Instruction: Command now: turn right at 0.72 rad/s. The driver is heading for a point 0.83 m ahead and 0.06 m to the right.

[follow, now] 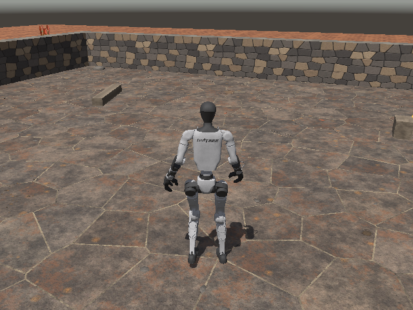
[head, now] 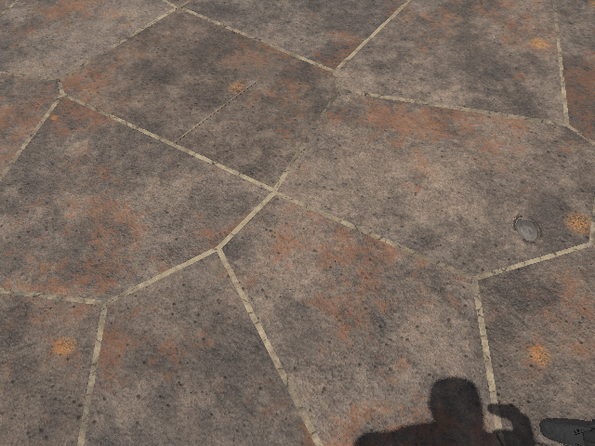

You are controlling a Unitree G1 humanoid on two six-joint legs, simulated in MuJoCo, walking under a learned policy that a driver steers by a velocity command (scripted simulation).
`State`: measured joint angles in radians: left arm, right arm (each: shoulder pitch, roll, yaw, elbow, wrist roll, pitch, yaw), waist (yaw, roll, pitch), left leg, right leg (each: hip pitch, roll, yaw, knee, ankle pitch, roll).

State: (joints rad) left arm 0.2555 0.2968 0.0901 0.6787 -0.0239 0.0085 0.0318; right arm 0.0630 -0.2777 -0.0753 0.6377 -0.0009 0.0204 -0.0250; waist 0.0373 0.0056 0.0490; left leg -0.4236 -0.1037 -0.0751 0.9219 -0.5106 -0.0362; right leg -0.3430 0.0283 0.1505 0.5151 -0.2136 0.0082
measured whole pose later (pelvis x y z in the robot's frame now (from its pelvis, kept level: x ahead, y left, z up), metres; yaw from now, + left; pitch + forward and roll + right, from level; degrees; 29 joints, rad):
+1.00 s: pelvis +0.12 +0.04 -0.02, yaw +1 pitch +2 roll -2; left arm 0.36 0.35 0.10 0.76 0.05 -0.04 0.00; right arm 0.17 -0.33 -0.07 0.64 -0.02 0.04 0.10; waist 0.03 -0.04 -0.04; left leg -0.49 0.09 0.13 0.76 -0.36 0.10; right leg 0.05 -0.19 -0.32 0.43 -0.44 0.11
